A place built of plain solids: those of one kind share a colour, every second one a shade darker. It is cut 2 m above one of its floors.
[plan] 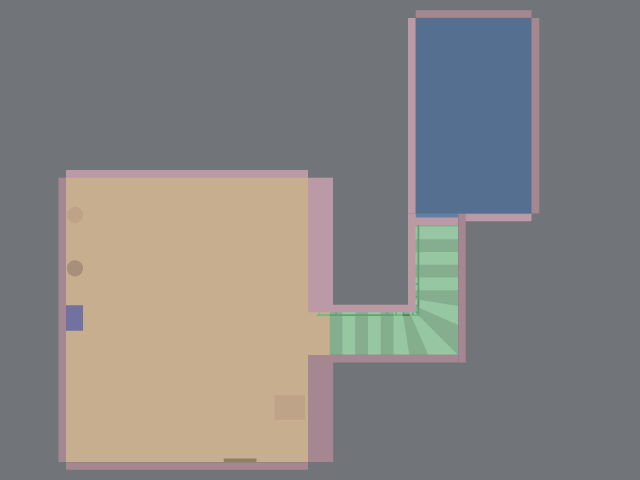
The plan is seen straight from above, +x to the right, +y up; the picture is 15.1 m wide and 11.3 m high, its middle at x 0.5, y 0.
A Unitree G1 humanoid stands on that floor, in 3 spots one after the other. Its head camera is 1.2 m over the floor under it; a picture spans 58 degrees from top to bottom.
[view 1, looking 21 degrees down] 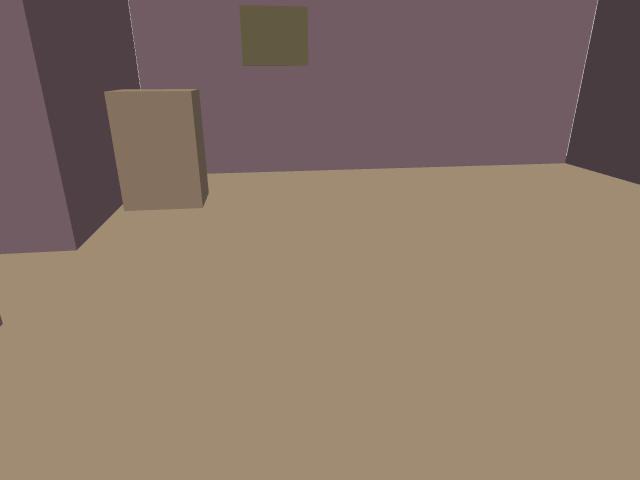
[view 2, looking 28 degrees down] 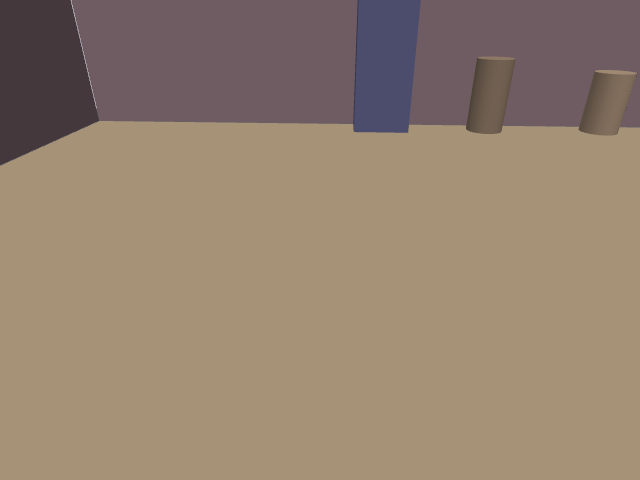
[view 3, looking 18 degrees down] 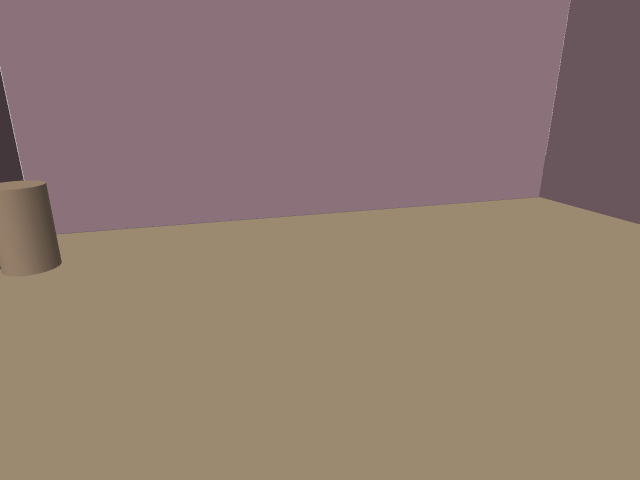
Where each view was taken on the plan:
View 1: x -1.13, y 0.43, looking -98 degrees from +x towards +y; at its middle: floor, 3.35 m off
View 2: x -0.27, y -2.26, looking -177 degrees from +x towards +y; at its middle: floor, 2.56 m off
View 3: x -4.09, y -2.95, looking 73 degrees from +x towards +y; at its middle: floor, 3.88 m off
